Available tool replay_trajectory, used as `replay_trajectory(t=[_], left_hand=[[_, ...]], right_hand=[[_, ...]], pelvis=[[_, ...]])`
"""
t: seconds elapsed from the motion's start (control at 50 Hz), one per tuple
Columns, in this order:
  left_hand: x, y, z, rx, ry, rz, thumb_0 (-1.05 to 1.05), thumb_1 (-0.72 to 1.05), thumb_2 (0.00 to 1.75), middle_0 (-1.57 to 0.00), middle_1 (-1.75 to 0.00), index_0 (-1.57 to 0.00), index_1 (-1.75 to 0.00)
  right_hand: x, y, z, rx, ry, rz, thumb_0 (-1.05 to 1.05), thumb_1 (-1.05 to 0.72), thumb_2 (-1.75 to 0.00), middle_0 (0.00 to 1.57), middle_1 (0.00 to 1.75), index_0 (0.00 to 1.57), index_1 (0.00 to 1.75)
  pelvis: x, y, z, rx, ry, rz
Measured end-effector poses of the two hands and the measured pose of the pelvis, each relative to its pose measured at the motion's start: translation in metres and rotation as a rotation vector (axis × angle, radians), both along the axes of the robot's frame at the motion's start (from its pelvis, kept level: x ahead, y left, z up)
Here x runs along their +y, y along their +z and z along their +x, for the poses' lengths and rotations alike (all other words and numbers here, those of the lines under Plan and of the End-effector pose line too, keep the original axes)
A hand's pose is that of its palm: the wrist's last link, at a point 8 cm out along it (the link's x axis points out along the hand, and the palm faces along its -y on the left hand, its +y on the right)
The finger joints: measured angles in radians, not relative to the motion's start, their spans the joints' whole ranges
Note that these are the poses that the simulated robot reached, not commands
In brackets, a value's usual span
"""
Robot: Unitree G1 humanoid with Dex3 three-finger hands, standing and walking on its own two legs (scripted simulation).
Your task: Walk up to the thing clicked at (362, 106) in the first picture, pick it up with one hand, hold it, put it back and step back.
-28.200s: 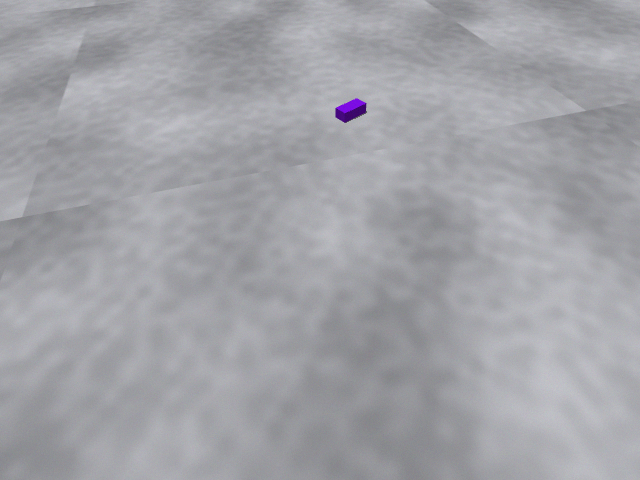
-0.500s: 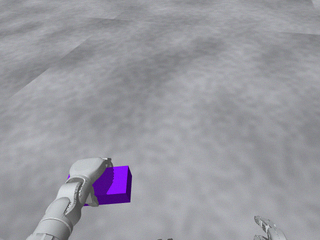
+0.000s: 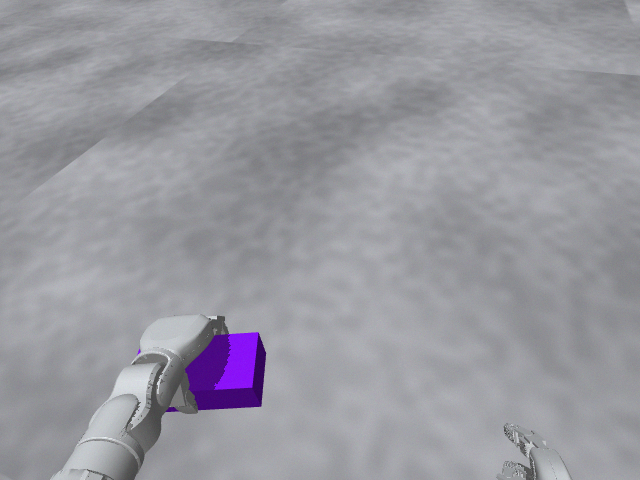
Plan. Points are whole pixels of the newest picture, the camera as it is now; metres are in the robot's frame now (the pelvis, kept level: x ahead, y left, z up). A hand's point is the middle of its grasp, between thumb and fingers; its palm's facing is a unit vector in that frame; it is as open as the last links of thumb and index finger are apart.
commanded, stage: hold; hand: left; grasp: from above
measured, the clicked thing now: (200, 372) +0.30 +0.22 -0.06
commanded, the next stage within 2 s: crouch in 0.30 s
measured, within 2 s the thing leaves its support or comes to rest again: neither
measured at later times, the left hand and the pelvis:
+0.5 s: hand (190, 366) +0.29 +0.22 -0.03, palm faces -0.45 -0.05 -0.89, open 11.1 cm; pelvis +0.01 +0.00 +0.00, yaw +0 degrees
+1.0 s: hand (219, 389) +0.33 +0.23 -0.21, palm faces -0.41 +0.05 -0.91, open 11.1 cm; pelvis -0.03 +0.00 -0.10, yaw +1 degrees
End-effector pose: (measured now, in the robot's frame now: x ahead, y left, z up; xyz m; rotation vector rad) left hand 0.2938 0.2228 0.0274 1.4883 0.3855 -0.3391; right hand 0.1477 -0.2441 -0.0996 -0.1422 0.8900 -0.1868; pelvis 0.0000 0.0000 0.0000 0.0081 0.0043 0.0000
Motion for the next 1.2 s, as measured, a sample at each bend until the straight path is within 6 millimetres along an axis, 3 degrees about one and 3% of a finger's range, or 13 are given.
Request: replay_trajectory(t=[0.42, 0.64, 0.74, 0.84, 1.02, 1.2], left_hand=[[0.001, 0.002, 0.008, -0.009, 0.006, 0.003, -0.03, -0.14, 0.58, -0.56, -0.66, -0.59, -0.62], [0.000, -0.020, 0.003, 0.007, -0.001, 0.007, -0.03, -0.13, 0.57, -0.56, -0.65, -0.59, -0.61], [0.002, -0.052, 0.004, 0.021, -0.009, 0.030, -0.03, -0.13, 0.57, -0.56, -0.65, -0.59, -0.61], [0.003, -0.095, 0.013, 0.004, -0.034, 0.063, -0.03, -0.13, 0.57, -0.57, -0.65, -0.59, -0.61], [0.005, -0.187, 0.045, -0.041, -0.029, 0.107, -0.03, -0.12, 0.56, -0.56, -0.65, -0.59, -0.60], [0.008, -0.276, 0.072, -0.039, 0.001, 0.101, -0.03, -0.11, 0.56, -0.56, -0.65, -0.59, -0.59]], right_hand=[[-0.002, -0.002, -0.004, 0.033, -0.017, 0.001, 0.01, -0.91, -0.89, 0.20, 0.30, 0.20, 0.30], [-0.007, -0.003, -0.007, 0.045, -0.012, -0.012, 0.01, -0.90, -0.89, 0.20, 0.30, 0.20, 0.30], [-0.013, -0.013, -0.020, 0.093, -0.001, -0.038, 0.00, -0.90, -0.89, 0.20, 0.30, 0.21, 0.30], [-0.025, -0.040, -0.045, 0.170, -0.003, -0.079, 0.00, -0.90, -0.89, 0.20, 0.30, 0.21, 0.30], [-0.040, -0.118, -0.113, 0.336, -0.064, -0.146, 0.00, -0.90, -0.89, 0.20, 0.30, 0.20, 0.30], [-0.025, -0.200, -0.167, 0.460, -0.106, -0.138, 0.00, -0.90, -0.89, 0.20, 0.30, 0.20, 0.30]], pelvis=[[0.001, 0.002, 0.005, -0.001, 0.002, -0.002], [-0.002, -0.001, 0.001, 0.018, 0.008, 0.000], [-0.004, -0.010, -0.006, 0.076, 0.018, -0.003], [-0.004, -0.036, -0.016, 0.179, 0.027, -0.011], [0.002, -0.112, -0.035, 0.372, 0.028, -0.035], [0.009, -0.190, -0.050, 0.512, 0.025, -0.051]])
